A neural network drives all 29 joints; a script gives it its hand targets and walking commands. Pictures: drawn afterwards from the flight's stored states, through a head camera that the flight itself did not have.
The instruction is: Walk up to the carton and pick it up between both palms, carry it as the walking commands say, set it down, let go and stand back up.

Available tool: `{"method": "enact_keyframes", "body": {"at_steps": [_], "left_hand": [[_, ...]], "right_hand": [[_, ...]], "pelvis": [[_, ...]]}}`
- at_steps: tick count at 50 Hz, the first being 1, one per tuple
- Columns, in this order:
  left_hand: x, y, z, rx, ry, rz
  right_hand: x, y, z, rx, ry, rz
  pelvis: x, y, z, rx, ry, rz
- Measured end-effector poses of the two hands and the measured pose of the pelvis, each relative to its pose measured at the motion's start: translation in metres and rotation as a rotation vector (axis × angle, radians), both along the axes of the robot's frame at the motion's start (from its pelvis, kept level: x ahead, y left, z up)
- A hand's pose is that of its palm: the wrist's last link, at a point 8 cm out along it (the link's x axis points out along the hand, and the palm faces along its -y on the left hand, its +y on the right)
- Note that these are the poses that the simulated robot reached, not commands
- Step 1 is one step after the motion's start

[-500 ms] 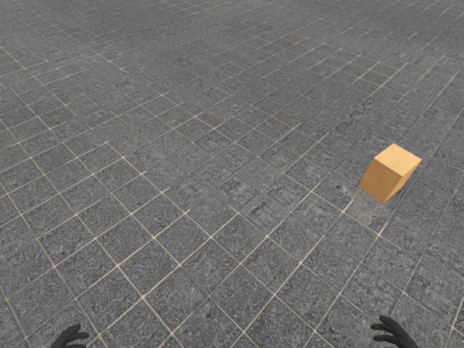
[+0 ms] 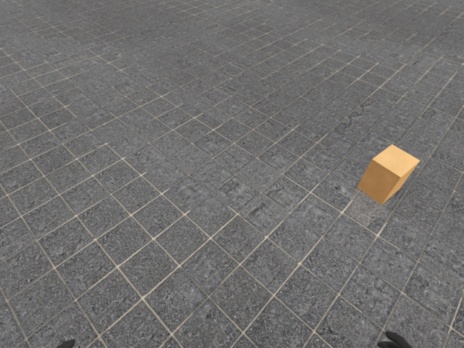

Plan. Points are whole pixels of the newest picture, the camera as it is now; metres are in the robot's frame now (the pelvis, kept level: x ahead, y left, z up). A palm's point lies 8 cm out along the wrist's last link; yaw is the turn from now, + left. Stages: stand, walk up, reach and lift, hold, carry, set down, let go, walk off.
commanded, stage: stand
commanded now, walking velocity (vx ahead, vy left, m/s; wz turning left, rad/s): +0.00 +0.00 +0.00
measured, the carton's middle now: (386, 174) +1.06 -0.89 -0.67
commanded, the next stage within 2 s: walk up in 0.82 s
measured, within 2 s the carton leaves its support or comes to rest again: neither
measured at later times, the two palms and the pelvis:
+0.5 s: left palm out of the picture +0.11 +0.31 -0.10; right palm out of the picture +0.11 -0.31 -0.10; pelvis +0.01 +0.00 +0.00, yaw +0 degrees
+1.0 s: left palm out of the picture +0.11 +0.32 -0.10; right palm out of the picture +0.11 -0.31 -0.10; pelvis +0.01 +0.00 +0.00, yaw +0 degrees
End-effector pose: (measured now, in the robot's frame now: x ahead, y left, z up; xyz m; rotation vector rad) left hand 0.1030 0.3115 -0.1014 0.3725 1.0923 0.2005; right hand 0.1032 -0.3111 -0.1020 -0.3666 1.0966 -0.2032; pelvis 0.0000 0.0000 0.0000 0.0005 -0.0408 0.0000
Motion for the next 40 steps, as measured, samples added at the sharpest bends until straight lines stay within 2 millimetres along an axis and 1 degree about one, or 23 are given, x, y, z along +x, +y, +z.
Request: {"method": "enact_keyframes", "body": {"at_steps": [40], "left_hand": [[0.006,0.0037,0.0006,0.005,0.016,0.015]], "right_hand": [[0.0075,-0.0009,0.0013,-0.007,0.016,-0.01]], "pelvis": [[0.0096,0.0013,0.0018,-0.001,0.005,0.001]]}}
